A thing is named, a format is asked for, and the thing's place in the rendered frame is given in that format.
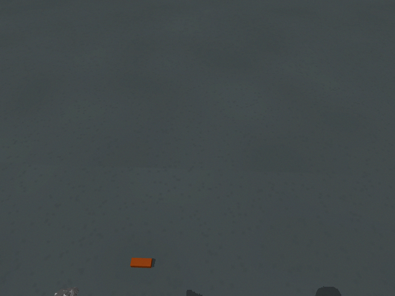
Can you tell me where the small box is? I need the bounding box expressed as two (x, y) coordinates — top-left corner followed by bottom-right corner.
(130, 258), (152, 268)

